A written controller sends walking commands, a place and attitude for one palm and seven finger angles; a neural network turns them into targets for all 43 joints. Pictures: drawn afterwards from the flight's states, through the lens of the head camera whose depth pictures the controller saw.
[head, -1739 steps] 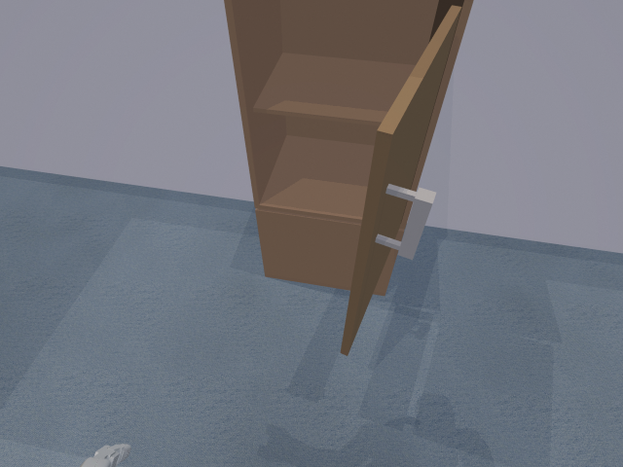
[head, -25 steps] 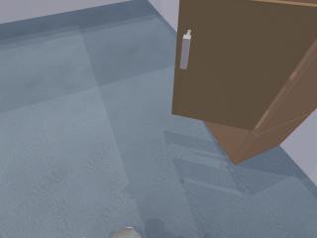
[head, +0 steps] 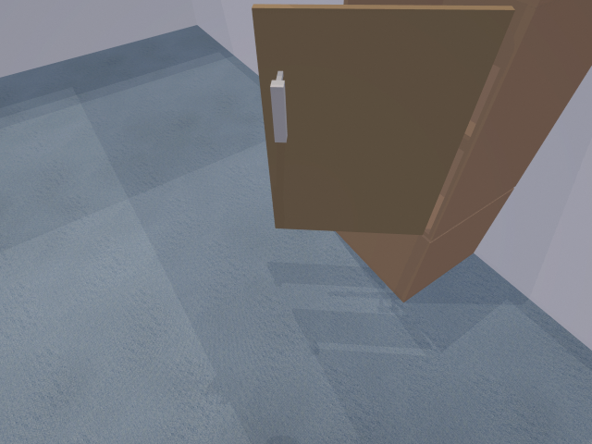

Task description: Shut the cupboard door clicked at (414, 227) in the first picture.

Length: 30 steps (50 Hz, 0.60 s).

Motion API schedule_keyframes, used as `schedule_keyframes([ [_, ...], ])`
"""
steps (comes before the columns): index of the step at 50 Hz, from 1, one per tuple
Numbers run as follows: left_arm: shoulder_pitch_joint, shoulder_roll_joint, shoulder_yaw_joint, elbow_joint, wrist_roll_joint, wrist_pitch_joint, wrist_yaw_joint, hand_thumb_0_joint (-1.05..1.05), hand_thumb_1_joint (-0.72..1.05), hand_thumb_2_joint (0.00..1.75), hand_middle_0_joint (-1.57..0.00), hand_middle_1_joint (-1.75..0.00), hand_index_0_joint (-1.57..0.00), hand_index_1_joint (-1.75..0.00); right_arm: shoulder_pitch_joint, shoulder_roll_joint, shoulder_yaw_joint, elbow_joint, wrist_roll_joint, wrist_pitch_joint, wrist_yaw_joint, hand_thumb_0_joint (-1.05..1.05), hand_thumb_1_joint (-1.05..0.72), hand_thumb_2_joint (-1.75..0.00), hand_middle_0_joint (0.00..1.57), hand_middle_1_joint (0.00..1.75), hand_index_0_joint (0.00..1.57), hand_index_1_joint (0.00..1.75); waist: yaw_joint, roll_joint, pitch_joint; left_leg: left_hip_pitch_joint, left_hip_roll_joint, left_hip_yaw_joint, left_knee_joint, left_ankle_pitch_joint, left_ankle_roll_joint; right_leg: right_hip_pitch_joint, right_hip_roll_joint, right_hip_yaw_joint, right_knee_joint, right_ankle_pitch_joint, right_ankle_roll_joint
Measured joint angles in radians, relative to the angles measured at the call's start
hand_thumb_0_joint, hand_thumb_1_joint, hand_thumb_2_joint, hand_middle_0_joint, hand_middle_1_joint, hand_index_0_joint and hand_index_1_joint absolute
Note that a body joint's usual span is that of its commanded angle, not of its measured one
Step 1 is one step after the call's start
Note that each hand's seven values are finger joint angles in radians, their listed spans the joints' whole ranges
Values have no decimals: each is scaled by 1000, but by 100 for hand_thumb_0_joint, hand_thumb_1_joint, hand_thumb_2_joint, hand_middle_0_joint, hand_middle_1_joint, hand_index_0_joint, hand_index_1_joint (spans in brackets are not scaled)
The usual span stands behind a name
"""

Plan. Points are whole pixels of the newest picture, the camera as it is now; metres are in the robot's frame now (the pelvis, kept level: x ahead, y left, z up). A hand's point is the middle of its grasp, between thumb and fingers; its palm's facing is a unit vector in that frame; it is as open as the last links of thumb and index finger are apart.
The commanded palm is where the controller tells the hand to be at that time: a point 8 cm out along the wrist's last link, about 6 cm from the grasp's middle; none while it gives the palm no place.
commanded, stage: take the last steps up to it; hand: left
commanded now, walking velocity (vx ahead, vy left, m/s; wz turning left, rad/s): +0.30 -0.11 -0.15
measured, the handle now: (280, 107) +0.70 +0.07 +0.08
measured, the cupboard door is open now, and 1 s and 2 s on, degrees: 52 52 52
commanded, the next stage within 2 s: come to a stop and stand still in 0.56 s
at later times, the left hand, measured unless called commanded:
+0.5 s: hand (197, 405) +0.20 +0.18 -0.16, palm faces -0.08 -0.98 -0.16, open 7.4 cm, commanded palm none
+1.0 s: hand (248, 346) +0.30 +0.11 -0.16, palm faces -0.02 -0.97 -0.23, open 7.3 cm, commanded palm none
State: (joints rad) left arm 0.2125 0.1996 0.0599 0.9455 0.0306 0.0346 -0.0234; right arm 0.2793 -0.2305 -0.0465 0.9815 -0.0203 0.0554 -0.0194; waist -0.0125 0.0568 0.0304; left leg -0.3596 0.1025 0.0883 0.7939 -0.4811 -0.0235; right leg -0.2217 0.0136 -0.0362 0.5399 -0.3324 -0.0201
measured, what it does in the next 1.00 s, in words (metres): walks ahead: left foot, then right foot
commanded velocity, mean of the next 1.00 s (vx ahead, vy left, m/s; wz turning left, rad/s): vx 0.05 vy -0.01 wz -0.05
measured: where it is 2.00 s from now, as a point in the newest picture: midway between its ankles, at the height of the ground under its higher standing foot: outside the picture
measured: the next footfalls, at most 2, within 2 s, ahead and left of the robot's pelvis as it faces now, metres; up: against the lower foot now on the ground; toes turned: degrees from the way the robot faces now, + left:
left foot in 0.26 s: +0.16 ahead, +0.12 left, +0.00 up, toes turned +5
right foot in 0.66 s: +0.28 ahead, -0.18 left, +0.00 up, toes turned -10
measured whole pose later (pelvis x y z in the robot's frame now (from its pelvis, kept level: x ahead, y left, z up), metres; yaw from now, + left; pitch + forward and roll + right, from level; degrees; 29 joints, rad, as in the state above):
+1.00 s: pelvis +0.23 -0.07 +0.01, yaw -5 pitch +1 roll +0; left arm 0.17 0.16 0.05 1.02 0.03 0.01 0.04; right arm 0.13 -0.20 -0.05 0.98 0.00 0.06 -0.02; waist 0.02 0.00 0.09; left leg -0.43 -0.01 0.03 0.86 -0.46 -0.05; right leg -0.25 -0.03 -0.09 0.46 -0.22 -0.03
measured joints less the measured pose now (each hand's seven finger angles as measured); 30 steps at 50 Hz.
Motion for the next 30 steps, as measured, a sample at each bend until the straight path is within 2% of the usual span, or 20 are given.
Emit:
schedule_keyframes([
  [1,12,-10,-3,3,0,-5,2,1,91,90,-20,-30,-19,-29,4,-7,-5,9,-1,7,3,1,-90,-89,20,30,20,30,-1,7,-8,-34,-12,-21,86,-12,0,12,3,-3,-13,-2,-5],
  [3,42,-22,-5,12,0,-18,11,1,91,90,-20,-30,-20,-30,5,-13,-9,18,-5,6,11,1,-91,-89,20,30,20,30,3,0,-19,-86,-28,-27,197,9,-4,42,2,7,-59,6,-11],
  [5,66,-27,-7,28,-1,-30,16,1,91,90,-20,-30,-20,-30,0,-12,-10,13,-7,-5,18,1,-91,-89,20,30,20,30,0,-17,-22,-117,-30,-20,218,51,-12,72,-1,15,-104,22,-9],
  [8,88,-28,-12,57,0,-41,16,1,91,90,-20,-30,-20,-30,-14,-2,-10,-3,-7,-25,23,1,-91,-89,20,30,20,30,-3,-41,-15,-118,-25,-8,111,86,-20,108,-2,21,-141,23,-3],
  [11,104,-24,-12,83,-1,-43,12,1,91,90,-20,-30,-20,-30,-26,11,-4,-15,-5,-47,22,1,-91,-90,20,30,20,30,4,-63,-7,-65,-28,3,-78,136,-18,131,-1,26,-124,-13,7],
  [13,120,-22,-9,96,-8,-40,9,1,90,90,-20,-30,-20,-30,-25,13,3,-23,-8,-74,19,1,-91,-90,20,30,20,30,6,-71,-10,-6,-33,5,-213,221,-6,116,4,33,-40,-73,9],
  [16,117,-4,-5,118,-7,-17,4,1,91,90,-20,-30,-20,-30,-30,39,18,-23,-20,-97,7,1,-91,-89,20,30,20,30,6,-111,-7,12,-34,44,-163,200,39,-21,-2,47,319,-166,-13],
  [18,100,6,-2,123,1,-7,-3,1,91,90,-20,-30,-20,-30,-10,52,27,-26,-20,-102,0,0,-91,-89,20,30,20,30,-3,-115,-12,50,-28,56,-195,186,41,-119,-9,27,497,-132,-15],
  [20,68,13,4,112,4,-4,-10,1,91,90,-20,-30,-19,-29,15,62,30,-17,-20,-105,-7,0,-91,-89,20,30,20,30,-9,-107,-6,94,-23,55,-254,203,29,-194,-24,12,560,-74,-5],
  [22,33,16,7,91,2,-8,-14,1,91,90,-20,-30,-19,-29,39,69,33,3,-19,-103,-10,0,-90,-89,20,30,20,30,-10,-95,4,138,-17,52,-315,221,25,-243,-43,7,527,-24,6],
  [25,-11,15,7,62,-2,-16,-14,1,91,90,-20,-30,-19,-29,72,74,31,34,-18,-93,-7,0,-90,-89,20,30,20,30,-13,-74,14,190,-6,52,-377,231,11,-272,-71,2,383,35,18],
  [30,-57,11,4,41,-1,-24,-14,1,91,90,-20,-30,-19,-29,107,74,16,71,-16,-70,1,1,-90,-89,20,30,20,30,-36,-51,26,242,16,60,-368,178,-29,-229,-81,-23,143,104,25],
])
